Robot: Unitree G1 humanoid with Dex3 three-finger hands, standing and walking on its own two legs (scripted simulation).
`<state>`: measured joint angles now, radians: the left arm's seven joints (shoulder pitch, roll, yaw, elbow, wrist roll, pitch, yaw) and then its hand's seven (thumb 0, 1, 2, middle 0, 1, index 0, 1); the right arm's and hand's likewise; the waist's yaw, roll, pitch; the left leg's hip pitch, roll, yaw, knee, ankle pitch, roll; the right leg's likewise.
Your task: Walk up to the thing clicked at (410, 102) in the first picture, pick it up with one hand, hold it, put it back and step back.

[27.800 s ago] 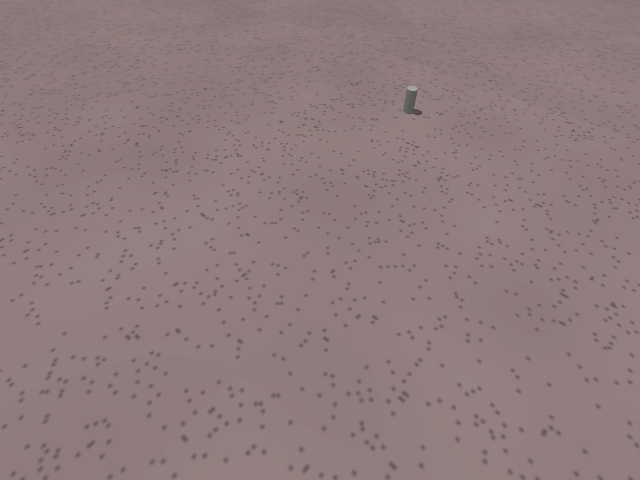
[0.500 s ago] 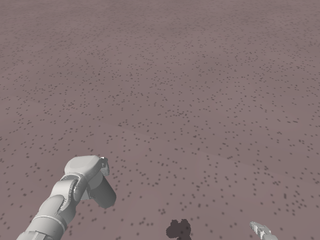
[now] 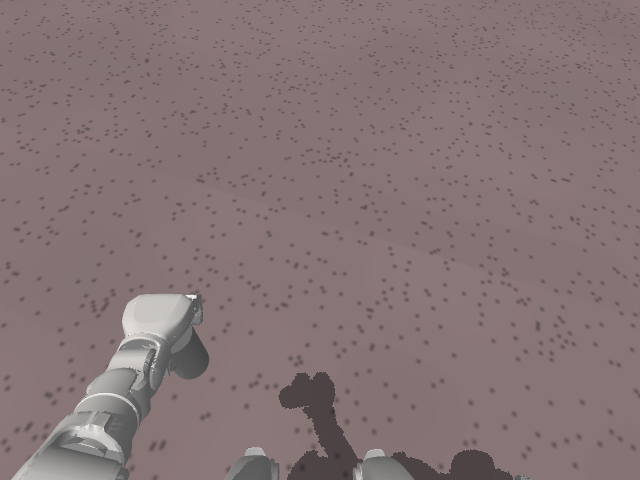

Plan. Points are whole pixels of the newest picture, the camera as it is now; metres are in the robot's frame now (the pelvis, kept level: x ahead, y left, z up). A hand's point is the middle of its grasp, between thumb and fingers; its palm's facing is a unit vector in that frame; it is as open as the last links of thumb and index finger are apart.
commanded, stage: crouch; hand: left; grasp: from above
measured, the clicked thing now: (181, 348) +0.36 +0.22 -0.19
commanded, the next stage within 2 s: lower in 1.30 s
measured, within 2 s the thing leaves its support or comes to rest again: rests again in 1.82 s
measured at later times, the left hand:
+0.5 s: hand (200, 363) +0.38 +0.23 -0.34, palm faces -0.45 +0.00 -0.89, open 9.0 cm
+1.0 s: hand (211, 369) +0.39 +0.23 -0.45, palm faces -0.44 -0.03 -0.90, open 8.9 cm
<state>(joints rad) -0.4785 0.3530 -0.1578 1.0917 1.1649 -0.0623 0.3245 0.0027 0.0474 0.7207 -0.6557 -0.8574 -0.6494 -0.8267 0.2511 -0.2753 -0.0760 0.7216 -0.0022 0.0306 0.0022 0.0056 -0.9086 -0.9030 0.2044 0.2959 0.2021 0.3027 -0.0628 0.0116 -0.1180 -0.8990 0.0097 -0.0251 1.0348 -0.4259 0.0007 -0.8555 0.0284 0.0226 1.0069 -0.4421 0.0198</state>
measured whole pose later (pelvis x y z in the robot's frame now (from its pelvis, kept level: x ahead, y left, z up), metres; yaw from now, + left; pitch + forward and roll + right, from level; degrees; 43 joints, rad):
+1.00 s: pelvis -0.05 +0.00 -0.28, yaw -5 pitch +37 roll -6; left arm -0.83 0.56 0.05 1.34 1.22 -0.13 0.43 0.00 0.05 0.66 -0.70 -0.81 -0.70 -0.78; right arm 0.16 -0.25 -0.01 0.76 -0.11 -0.07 0.11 0.00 -0.92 -0.91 0.20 0.30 0.20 0.30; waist -0.18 0.02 -0.16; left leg -2.09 0.01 -0.10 2.11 -0.67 -0.01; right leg -2.02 0.06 -0.05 2.06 -0.70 0.02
